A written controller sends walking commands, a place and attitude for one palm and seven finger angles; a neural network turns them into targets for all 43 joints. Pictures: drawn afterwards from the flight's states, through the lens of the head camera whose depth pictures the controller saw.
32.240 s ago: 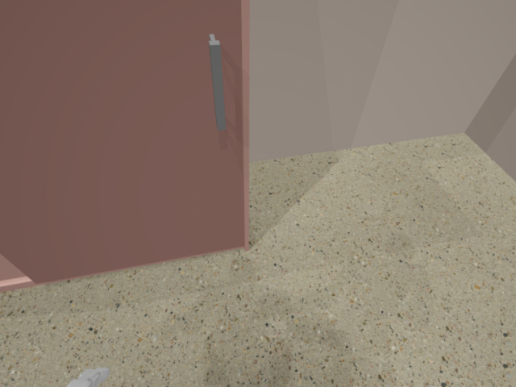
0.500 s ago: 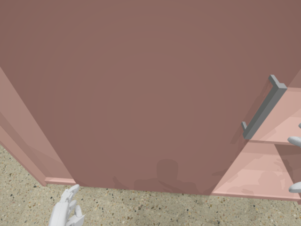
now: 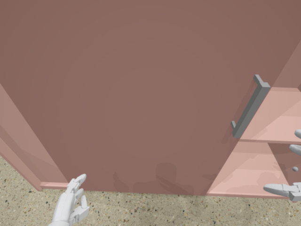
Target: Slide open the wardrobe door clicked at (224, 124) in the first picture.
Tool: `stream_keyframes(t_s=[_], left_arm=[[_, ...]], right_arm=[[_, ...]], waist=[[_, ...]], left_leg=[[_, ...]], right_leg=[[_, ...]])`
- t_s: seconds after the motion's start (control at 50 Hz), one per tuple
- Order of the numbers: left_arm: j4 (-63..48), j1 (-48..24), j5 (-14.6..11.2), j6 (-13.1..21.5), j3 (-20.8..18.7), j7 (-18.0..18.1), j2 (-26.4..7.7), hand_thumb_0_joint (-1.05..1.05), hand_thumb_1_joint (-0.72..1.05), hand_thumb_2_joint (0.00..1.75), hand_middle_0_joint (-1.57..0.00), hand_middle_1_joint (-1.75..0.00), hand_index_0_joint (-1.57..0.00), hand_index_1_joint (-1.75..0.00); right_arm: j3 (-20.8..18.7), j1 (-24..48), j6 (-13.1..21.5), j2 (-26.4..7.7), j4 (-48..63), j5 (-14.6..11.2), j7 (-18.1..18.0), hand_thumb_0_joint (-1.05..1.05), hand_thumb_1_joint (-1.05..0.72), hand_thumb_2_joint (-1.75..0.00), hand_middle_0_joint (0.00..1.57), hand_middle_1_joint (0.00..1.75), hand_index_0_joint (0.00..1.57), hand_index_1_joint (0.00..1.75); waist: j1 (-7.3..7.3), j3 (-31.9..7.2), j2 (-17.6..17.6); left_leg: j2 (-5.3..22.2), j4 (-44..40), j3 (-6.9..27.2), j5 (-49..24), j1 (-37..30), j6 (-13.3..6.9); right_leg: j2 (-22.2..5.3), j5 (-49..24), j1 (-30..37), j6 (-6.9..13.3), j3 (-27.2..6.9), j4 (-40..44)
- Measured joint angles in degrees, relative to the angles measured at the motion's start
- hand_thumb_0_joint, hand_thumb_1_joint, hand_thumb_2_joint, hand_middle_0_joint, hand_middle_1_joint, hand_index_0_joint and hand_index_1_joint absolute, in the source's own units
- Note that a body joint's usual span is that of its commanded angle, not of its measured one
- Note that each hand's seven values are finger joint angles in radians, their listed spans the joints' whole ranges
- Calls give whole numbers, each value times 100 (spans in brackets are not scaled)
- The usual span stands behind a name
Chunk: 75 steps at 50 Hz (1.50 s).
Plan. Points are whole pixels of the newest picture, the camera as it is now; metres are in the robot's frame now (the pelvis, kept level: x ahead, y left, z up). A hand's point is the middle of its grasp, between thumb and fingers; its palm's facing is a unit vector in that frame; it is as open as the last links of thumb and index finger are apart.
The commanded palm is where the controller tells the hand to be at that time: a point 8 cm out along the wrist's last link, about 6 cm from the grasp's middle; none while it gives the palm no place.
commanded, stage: draw the hand back to the body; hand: right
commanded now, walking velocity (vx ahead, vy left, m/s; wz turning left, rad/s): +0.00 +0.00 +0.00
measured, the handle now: (245, 108) +0.44 -0.30 +0.09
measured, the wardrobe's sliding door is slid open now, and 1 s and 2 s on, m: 0.58 0.58 0.58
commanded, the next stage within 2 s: step back with the hand held close in 0.92 s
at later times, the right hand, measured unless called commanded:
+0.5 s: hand (279, 151) +0.23 -0.25 +0.17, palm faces +0.43 +0.81 -0.40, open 9.2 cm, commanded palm +0.18 -0.29 +0.19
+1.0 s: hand (267, 154) +0.22 -0.22 +0.18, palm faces +0.44 +0.81 -0.39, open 7.5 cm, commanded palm +0.18 -0.26 +0.19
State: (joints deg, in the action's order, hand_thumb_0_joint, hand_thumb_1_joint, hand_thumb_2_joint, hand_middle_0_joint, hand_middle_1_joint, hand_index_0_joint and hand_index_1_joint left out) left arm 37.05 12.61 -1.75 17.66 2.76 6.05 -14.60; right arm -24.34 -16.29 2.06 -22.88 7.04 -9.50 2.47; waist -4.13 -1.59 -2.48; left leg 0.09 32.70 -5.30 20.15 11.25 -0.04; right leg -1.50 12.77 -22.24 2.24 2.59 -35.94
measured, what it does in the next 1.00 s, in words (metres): stands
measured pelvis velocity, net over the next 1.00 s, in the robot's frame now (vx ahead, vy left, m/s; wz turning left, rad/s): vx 0.03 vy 0.03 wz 0.03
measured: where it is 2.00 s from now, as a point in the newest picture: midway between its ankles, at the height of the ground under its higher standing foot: outside the picture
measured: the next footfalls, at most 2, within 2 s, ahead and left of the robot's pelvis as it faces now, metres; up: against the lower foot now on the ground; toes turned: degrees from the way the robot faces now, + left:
left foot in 1.68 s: -0.09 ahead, +0.08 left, +0.00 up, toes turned -4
right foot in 1.86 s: +0.01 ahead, -0.12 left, +0.00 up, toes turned -2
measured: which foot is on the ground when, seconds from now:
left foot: down 0.00-1.00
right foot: down 0.00-1.00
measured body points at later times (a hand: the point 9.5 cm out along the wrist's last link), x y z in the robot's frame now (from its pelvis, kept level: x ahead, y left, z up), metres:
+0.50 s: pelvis +0.03 +0.00 +0.01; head +0.01 +0.01 +0.46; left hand +0.21 +0.23 -0.06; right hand +0.20 -0.30 +0.19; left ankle -0.03 +0.12 -0.73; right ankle +0.07 -0.09 -0.73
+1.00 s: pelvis +0.03 +0.03 +0.02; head +0.00 +0.06 +0.46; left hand +0.22 +0.26 -0.07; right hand +0.19 -0.26 +0.20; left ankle -0.03 +0.12 -0.73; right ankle +0.07 -0.09 -0.73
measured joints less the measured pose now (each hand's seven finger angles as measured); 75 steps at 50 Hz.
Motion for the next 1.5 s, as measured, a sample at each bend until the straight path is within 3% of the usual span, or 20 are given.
stream_keyframes(t_s=[0.08, 0.2, 0.44, 0.7, 1.08, 1.2, 1.32, 1.44, 1.5], left_arm=[[34, -43, 76, -123, 19, -56, 102, 2, 90, 90, -20, -30, -21, -30], [117, -51, 95, -481, 48, -89, 250, 2, 90, 90, -20, -30, -21, -30], [22, -27, 136, -809, -113, -194, 107, 2, 90, 90, -20, -30, -21, -30], [-51, -130, 126, -1062, -198, -165, 100, 2, 90, 90, -20, -30, -20, -30], [-59, -199, 139, -1260, -208, -95, 103, 2, 90, 90, -20, -30, -20, -30], [-279, -404, 134, -1675, -160, -162, 99, 2, 90, 90, -20, -30, -20, -30], [-634, -421, 102, -1914, -234, -170, 43, 2, 90, 90, -20, -30, -20, -30], [-709, -251, 93, -1907, -244, -104, 108, 2, 90, 90, -20, -30, -20, -30], [-663, -106, 116, -1772, -224, -81, 117, 2, 90, 90, -20, -30, -20, -30]], right_arm=[[338, -430, 117, 210, 752, 322, -642, -1, 23, -35, 24, 96, 24, 96], [351, -586, 231, 128, 1003, 496, -953, -1, 3, -45, 24, 84, 24, 84], [570, -1029, 108, 212, 1618, 563, -966, 0, -40, -66, 22, 59, 22, 59], [508, -1156, 137, 221, 1745, 489, -888, 1, -80, -85, 21, 35, 21, 35], [511, -1036, 128, 230, 1588, 456, -779, 1, -88, -90, 21, 30, 21, 30], [187, -880, 397, 86, 1610, 596, -811, 1, -89, -90, 21, 30, 21, 30], [419, -1402, 337, 97, 2079, 597, -776, 1, -89, -90, 21, 30, 21, 30], [207, -1665, 545, -276, 2281, 555, -821, 1, -88, -90, 21, 30, 21, 30], [57, -1574, 702, -307, 2221, 615, -890, 1, -88, -90, 21, 30, 21, 30]], waist=[[-47, 49, -11], [-81, 60, 36], [2, 114, 29], [-25, 144, -38], [-74, 208, -100], [91, 259, 12], [269, 235, 66], [333, 230, 147], [332, 233, 135]], left_leg=[[89, -135, 82, -40, -136, 43], [160, -343, 170, -57, -420, 85], [136, -721, 258, -124, -820, 66], [0, -894, 218, -155, -1015, -73], [-141, -1118, 134, -272, -1208, -202], [-157, -984, 134, -397, -773, -105], [-102, -762, 256, -480, -355, -47], [-88, -745, 237, -714, -133, 54], [-110, -728, 224, -664, -42, 99]], right_leg=[[87, -66, 202, 53, 96, 228], [158, -92, 549, 78, 194, 506], [143, -98, 967, 25, 276, 831], [27, -144, 1154, -121, 216, 986], [-82, -290, 1312, -240, 111, 1181], [-115, -441, 841, -79, 115, 963], [-92, -541, 616, -94, 250, 1049], [-82, -726, 346, 50, 238, 955], [-50, -705, 196, 140, 157, 879]])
